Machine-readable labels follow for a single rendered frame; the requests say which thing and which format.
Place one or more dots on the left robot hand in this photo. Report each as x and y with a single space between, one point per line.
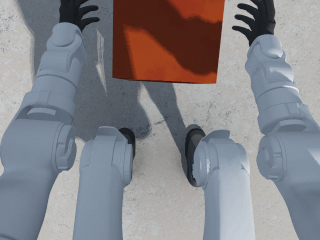
70 12

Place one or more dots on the robot right forearm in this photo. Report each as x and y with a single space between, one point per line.
275 91

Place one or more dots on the robot right shin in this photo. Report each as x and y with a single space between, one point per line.
225 133

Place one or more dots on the robot left forearm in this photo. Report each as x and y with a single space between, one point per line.
57 80

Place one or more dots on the right robot hand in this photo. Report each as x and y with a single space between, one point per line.
263 22

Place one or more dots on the robot right upper arm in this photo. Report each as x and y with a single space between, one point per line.
291 159

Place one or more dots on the carton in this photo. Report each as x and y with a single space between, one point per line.
168 41

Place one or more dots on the robot left upper arm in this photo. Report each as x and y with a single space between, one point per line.
34 152

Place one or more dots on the robot right thigh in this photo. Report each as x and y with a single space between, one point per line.
227 192

